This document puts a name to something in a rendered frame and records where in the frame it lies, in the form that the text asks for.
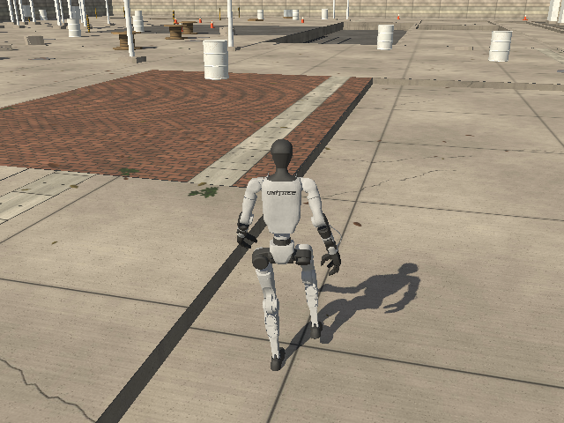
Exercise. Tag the left robot forearm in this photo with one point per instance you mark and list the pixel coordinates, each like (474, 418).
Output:
(242, 229)

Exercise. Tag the right robot upper arm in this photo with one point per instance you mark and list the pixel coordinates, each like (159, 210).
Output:
(314, 201)

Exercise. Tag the right robot forearm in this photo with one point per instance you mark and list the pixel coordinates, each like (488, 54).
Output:
(327, 237)

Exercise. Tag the left robot hand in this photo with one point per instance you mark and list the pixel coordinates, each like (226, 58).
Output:
(243, 243)

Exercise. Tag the humanoid robot torso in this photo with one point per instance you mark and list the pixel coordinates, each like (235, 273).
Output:
(281, 214)

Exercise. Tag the right robot hand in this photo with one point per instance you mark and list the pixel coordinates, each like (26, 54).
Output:
(336, 261)

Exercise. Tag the left robot foot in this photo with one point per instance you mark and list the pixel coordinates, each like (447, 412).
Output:
(276, 363)

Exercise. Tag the left robot upper arm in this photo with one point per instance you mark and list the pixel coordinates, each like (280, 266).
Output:
(249, 200)

